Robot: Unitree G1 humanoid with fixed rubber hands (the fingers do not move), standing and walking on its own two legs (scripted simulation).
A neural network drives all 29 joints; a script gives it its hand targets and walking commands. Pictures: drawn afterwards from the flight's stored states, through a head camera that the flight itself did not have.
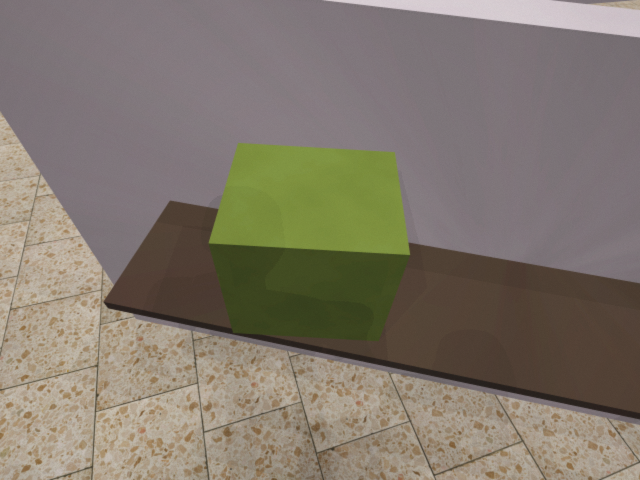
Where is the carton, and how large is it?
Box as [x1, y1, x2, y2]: [208, 143, 409, 340]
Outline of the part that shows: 238,143 208,243 233,332 378,340 409,256 394,152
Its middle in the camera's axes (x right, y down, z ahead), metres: -0.01 +0.01 +0.61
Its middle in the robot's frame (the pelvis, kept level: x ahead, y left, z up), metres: +0.45 +0.03 +0.00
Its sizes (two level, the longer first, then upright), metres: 0.242 0.202 0.232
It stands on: a table, 0.65 m high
